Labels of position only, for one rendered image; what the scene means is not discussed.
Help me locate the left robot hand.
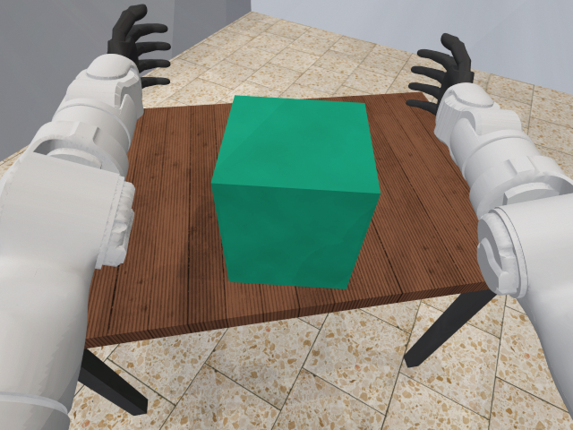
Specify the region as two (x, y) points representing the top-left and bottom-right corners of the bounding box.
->
(107, 4), (171, 88)

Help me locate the right robot upper arm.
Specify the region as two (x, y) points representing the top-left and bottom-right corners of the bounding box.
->
(477, 193), (573, 420)

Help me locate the table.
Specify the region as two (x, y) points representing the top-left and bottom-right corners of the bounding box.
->
(78, 92), (497, 416)

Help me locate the right robot hand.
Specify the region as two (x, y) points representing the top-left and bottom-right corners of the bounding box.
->
(406, 33), (475, 115)

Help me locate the robot left forearm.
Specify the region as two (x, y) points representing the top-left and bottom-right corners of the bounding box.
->
(0, 54), (144, 220)

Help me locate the robot right forearm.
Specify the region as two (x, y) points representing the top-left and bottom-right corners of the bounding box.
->
(434, 82), (573, 220)

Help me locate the carton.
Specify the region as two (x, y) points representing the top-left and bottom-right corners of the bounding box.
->
(211, 95), (381, 289)

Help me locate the left robot upper arm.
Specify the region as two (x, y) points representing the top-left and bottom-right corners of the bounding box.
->
(0, 152), (135, 430)

